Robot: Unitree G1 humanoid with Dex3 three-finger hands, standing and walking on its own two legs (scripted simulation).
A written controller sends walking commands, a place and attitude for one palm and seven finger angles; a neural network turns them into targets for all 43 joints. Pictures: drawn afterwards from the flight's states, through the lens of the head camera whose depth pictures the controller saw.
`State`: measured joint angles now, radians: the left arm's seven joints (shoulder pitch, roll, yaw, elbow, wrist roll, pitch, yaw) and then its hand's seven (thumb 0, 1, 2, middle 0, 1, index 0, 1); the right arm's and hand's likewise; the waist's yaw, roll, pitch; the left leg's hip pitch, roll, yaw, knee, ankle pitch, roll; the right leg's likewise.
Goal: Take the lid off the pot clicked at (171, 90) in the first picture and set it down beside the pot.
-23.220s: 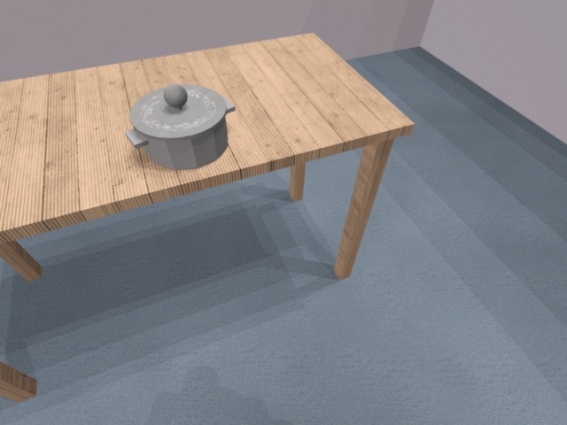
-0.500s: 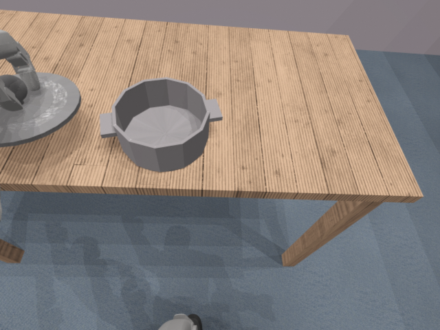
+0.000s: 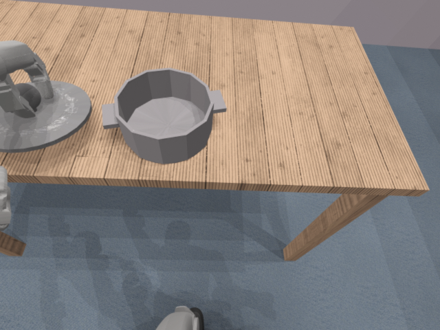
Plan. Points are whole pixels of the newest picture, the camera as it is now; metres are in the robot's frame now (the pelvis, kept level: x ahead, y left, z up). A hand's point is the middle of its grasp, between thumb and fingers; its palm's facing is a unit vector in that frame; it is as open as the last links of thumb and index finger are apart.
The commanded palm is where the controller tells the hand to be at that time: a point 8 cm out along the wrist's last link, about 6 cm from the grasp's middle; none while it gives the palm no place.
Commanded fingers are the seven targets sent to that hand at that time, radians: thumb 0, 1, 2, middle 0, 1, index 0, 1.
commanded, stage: lower the lid onto the table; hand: left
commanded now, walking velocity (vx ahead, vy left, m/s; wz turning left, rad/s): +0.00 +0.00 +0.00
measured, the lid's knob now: (25, 96) +0.50 +0.33 +0.11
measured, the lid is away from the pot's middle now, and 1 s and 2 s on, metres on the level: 0.24 0.25 0.26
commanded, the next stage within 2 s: open the fingers wide in 0.58 s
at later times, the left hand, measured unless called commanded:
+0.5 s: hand (20, 106) +0.48 +0.33 +0.10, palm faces -0.49 -0.20 -0.85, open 7.0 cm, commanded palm +0.54 +0.33 +0.17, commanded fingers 0.00 0.85 0.67 -0.88 -1.06 -0.89 -1.06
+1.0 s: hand (12, 126) +0.44 +0.34 +0.09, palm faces -0.45 -0.13 -0.88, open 7.0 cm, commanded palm +0.49 +0.33 +0.16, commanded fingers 0.00 0.52 0.58 -0.63 -1.02 -0.63 -1.02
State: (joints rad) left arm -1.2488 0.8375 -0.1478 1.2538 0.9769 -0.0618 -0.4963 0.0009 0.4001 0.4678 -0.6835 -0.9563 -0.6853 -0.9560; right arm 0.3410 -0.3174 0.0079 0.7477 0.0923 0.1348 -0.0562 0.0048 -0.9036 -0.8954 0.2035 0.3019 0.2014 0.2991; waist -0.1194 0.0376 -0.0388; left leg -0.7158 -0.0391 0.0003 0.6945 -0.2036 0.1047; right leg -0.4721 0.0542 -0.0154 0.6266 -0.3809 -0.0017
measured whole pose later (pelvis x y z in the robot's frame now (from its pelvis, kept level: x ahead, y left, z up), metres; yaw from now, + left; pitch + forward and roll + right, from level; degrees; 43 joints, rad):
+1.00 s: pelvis -0.01 +0.00 -0.01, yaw +0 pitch +14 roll -6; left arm -1.06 0.87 -0.03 1.12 0.98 -0.19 -0.44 0.00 0.42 0.47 -0.65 -0.99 -0.65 -1.00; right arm 0.32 -0.29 0.02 0.68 0.09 0.18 -0.07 0.00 -0.90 -0.90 0.20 0.30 0.20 0.30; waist -0.11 0.04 -0.06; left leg -0.80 -0.03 -0.01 0.79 -0.23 0.11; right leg -0.55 0.07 -0.03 0.71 -0.41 0.00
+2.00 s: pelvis -0.01 +0.02 -0.02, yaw -1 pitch +15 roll -6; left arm -1.16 0.86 -0.06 1.18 1.00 -0.16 -0.42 0.00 -0.02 0.67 -0.38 -0.83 -0.37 -0.84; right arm 0.37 -0.30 0.01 0.70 0.09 0.16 -0.06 0.01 -0.90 -0.90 0.20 0.30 0.20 0.30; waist -0.12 0.04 -0.07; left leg -0.84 -0.04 0.01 0.82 -0.24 0.13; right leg -0.60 0.06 0.00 0.76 -0.42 -0.01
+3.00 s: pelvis +0.00 +0.01 +0.00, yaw +1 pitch +11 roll -5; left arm -1.32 0.88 -0.14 1.16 0.98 -0.05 -0.52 0.00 -0.02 0.68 -0.38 -0.83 -0.37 -0.83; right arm 0.35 -0.31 0.01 0.71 0.10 0.16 -0.04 0.01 -0.90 -0.90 0.20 0.30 0.20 0.30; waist -0.10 0.05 -0.06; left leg -0.68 -0.06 -0.01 0.69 -0.20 0.12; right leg -0.43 0.05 0.00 0.61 -0.38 0.00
